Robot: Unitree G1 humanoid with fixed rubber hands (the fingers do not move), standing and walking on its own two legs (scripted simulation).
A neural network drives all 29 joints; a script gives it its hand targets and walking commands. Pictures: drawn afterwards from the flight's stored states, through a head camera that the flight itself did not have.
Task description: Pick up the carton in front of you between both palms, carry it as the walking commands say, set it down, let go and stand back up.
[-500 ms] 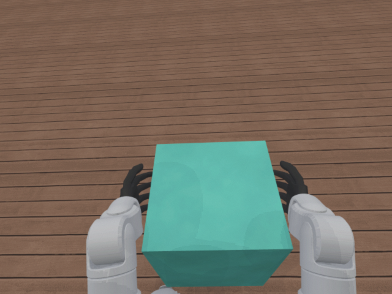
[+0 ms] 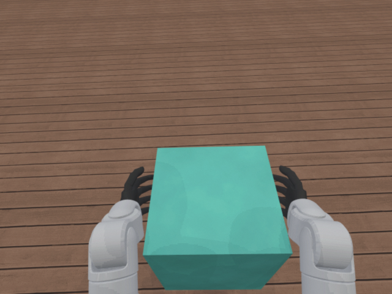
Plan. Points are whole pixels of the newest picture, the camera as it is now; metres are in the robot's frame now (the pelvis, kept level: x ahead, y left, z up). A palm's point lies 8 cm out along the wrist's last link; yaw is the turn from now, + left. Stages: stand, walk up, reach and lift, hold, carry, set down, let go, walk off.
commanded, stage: carry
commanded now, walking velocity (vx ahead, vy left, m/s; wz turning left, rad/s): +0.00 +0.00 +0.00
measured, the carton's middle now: (212, 222) +0.26 +0.00 +0.00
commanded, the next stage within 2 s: hold in 1.50 s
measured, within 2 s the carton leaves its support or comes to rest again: neither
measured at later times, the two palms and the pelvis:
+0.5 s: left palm (140, 176) +0.33 +0.14 +0.08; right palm (288, 171) +0.33 -0.16 +0.08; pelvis +0.07 -0.01 -0.01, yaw +1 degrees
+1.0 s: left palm (140, 202) +0.29 +0.14 +0.05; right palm (288, 198) +0.29 -0.16 +0.05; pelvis +0.03 -0.01 +0.00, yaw +1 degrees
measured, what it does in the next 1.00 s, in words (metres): stands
